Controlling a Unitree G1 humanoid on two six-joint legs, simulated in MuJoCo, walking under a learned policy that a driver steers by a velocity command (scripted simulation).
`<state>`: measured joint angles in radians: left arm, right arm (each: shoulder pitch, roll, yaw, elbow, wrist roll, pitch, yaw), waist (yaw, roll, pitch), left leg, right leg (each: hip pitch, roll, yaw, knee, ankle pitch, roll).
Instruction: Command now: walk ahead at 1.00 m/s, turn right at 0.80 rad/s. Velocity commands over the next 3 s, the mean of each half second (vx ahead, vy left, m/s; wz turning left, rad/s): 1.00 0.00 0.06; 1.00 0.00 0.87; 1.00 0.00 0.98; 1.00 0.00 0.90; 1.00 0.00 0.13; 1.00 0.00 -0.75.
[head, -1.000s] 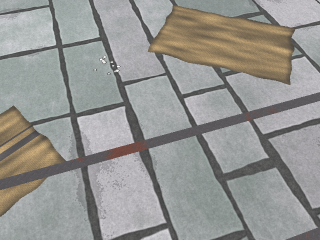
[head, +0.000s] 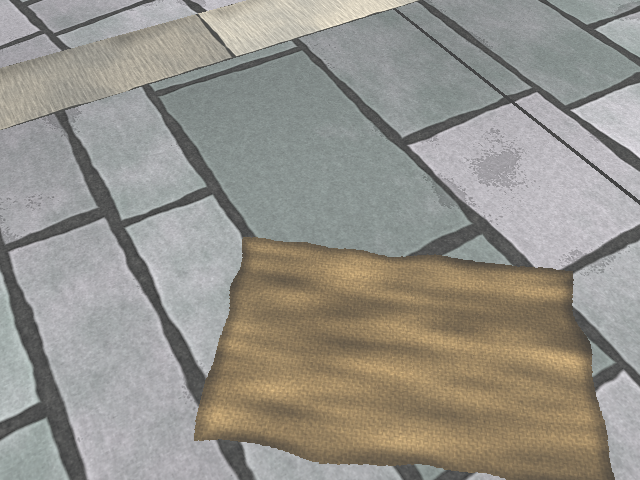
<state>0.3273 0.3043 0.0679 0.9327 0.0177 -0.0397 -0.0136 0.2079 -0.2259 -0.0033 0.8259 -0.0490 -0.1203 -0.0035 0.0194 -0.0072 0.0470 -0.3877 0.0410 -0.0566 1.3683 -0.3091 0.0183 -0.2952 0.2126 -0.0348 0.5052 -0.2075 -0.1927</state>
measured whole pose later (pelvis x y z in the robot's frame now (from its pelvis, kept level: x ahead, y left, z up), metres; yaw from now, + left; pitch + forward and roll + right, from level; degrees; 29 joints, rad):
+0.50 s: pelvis +0.51 +0.04 +0.01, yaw +5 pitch +0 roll +2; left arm 0.13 0.24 -0.01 0.72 0.07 -0.09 -0.01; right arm 0.48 -0.31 -0.06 0.94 -0.01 -0.06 0.01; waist -0.04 0.00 0.01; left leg -0.18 -0.19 -0.04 0.40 -0.22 0.15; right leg -0.59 -0.05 0.08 1.21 -0.32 0.00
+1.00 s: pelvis +0.98 +0.08 +0.01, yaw +31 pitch +2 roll -2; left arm 0.48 0.34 0.07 0.89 0.02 -0.11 0.00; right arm 0.04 -0.36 -0.06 0.62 -0.03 0.00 0.08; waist 0.06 0.05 0.00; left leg -0.80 0.07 0.06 1.08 -0.11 0.10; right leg 0.06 -0.02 -0.22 0.28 -0.37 0.04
